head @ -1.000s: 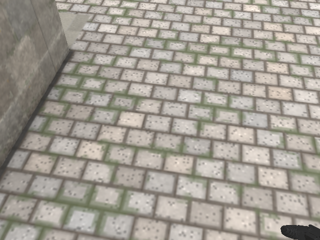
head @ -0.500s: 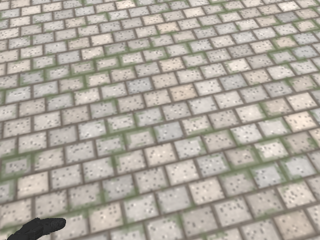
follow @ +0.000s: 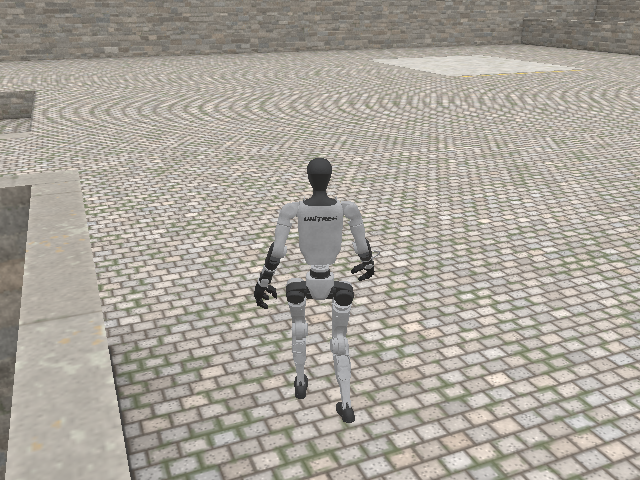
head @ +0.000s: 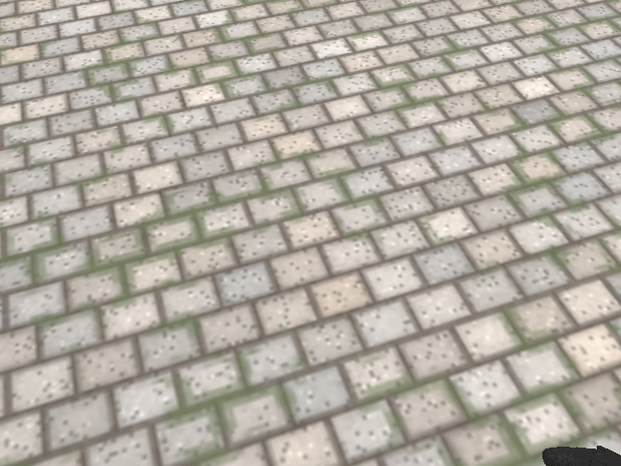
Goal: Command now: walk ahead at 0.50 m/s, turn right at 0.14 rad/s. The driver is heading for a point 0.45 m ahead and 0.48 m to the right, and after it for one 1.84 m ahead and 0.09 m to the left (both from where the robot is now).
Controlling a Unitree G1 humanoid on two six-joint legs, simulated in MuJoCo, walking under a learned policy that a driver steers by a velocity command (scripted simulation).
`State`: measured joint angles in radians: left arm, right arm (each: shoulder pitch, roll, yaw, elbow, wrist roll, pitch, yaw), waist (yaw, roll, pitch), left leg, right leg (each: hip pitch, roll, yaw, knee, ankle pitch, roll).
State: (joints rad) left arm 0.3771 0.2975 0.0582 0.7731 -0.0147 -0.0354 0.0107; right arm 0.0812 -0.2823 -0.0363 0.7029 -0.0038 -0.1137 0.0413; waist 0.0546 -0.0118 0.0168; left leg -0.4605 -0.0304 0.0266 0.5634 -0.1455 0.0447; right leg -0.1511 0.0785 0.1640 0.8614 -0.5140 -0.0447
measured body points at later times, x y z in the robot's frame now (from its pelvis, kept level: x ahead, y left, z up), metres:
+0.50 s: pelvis +0.28 -0.04 +0.00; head +0.32 -0.05 +0.44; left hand +0.54 +0.16 -0.07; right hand +0.25 -0.33 -0.13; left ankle +0.10 +0.10 -0.71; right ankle +0.39 -0.14 -0.72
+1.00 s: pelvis +0.58 -0.07 +0.00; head +0.61 -0.07 +0.45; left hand +0.68 +0.21 -0.12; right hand +0.74 -0.35 -0.08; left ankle +0.73 +0.00 -0.72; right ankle +0.39 -0.14 -0.72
